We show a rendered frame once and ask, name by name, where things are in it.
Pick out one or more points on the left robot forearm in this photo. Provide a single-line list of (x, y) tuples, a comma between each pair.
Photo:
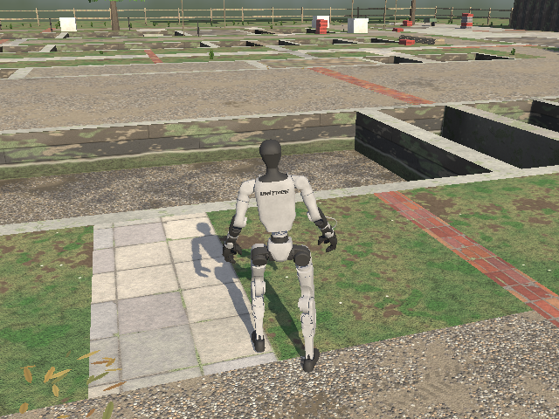
[(232, 235)]

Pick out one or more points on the robot right upper arm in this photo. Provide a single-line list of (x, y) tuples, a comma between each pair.
[(301, 182)]

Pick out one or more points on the right robot forearm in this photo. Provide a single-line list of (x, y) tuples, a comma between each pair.
[(324, 226)]

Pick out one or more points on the left robot thigh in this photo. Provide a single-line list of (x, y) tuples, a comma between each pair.
[(259, 257)]

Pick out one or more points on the robot right hand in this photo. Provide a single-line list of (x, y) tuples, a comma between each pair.
[(332, 240)]

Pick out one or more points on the robot left upper arm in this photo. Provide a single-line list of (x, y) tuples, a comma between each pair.
[(246, 188)]

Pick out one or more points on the robot left hand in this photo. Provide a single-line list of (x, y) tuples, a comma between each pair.
[(233, 251)]

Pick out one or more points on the robot torso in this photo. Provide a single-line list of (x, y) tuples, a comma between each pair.
[(276, 207)]

